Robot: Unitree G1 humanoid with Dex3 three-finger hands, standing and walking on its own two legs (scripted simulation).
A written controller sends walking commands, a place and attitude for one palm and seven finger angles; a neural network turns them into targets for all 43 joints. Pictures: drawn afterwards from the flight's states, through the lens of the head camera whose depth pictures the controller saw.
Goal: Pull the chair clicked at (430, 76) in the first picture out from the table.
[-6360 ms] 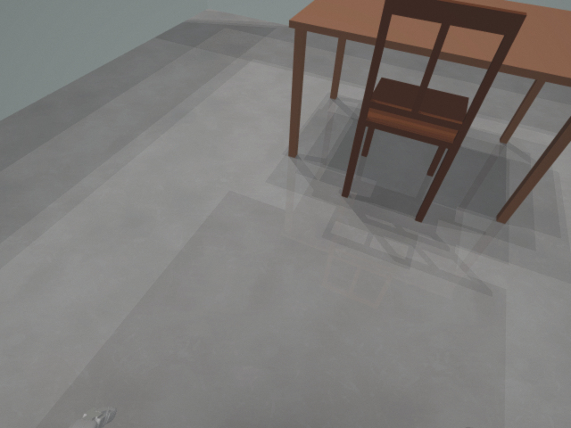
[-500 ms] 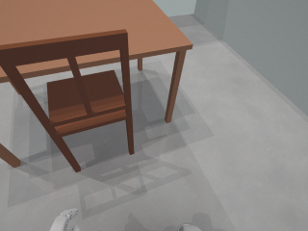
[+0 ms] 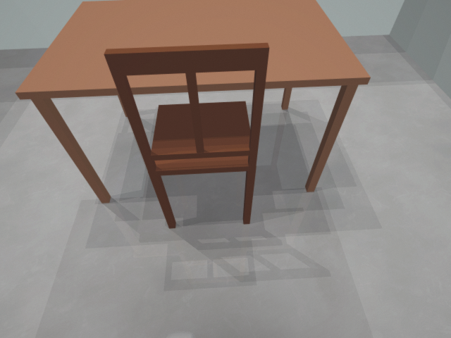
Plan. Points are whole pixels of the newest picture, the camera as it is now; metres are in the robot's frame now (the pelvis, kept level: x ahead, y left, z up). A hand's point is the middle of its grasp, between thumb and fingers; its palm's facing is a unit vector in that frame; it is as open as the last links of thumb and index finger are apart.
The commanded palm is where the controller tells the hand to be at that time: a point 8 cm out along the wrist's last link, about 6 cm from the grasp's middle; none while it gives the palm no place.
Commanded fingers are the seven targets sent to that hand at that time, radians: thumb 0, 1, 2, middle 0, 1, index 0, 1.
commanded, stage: take the last steps up to it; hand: left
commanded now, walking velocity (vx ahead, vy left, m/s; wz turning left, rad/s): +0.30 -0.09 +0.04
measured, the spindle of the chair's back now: (196, 116) +0.73 +0.14 -0.07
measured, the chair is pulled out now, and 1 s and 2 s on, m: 0.00 0.00 0.00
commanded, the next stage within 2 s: come to a stop and stand still in 0.98 s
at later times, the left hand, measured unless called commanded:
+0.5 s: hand out of the picture +0.07 +0.23 -0.18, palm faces -0.01 -0.99 -0.14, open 7.4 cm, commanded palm none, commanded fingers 0.00 0.90 0.90 -0.20 -0.30 -0.20 -0.30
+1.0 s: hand (193, 255) +0.32 +0.10 -0.16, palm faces -0.01 -0.98 -0.22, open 7.1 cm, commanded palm none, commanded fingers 0.00 0.90 0.90 -0.20 -0.30 -0.20 -0.30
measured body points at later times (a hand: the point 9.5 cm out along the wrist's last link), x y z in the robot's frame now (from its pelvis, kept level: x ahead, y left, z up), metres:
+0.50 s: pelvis +0.07 +0.04 +0.00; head +0.07 +0.07 +0.45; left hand +0.07 +0.28 -0.17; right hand +0.01 -0.18 -0.14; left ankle -0.02 +0.13 -0.74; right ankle +0.12 -0.11 -0.66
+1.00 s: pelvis +0.24 -0.08 +0.00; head +0.25 -0.08 +0.45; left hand +0.32 +0.15 -0.15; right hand +0.24 -0.31 -0.16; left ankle +0.24 +0.05 -0.68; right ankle +0.25 -0.14 -0.74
